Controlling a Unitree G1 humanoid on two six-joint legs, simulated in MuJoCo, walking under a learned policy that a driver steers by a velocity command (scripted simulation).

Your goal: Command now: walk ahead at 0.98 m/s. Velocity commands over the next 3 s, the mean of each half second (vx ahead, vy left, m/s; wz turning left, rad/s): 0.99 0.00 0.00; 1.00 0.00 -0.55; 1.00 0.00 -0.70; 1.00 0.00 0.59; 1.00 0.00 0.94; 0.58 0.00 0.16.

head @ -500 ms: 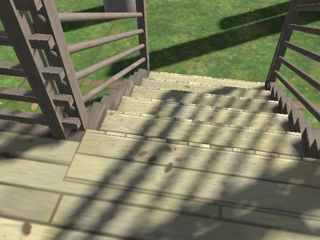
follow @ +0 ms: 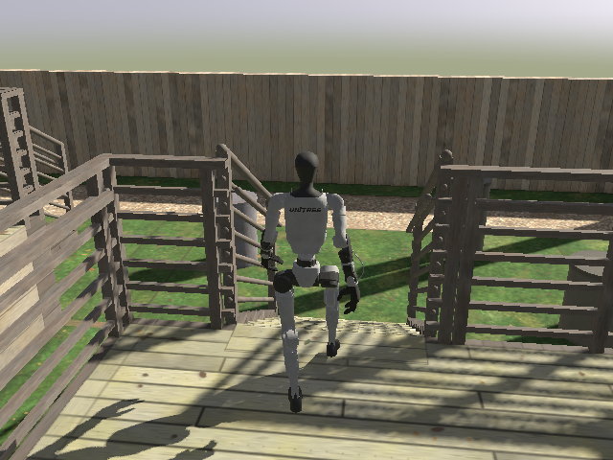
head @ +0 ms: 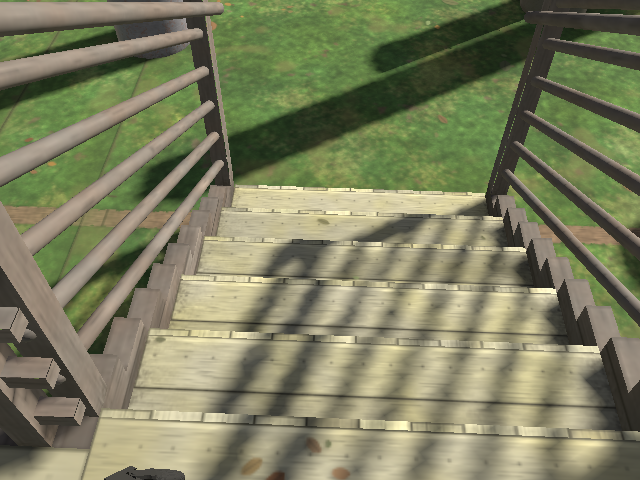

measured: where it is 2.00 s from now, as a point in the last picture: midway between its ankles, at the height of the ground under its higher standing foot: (375, 250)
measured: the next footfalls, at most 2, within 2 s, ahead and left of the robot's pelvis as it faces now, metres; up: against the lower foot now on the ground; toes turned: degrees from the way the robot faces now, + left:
right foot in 0.16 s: +0.36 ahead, -0.08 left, +0.00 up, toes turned -3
left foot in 0.68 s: +0.84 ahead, +0.11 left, -0.17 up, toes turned -2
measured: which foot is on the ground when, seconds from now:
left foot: down 0.00-0.16, up 0.18-0.66, down 0.68-1.00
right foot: up 0.00-0.14, down 0.16-0.68, up 0.70-1.00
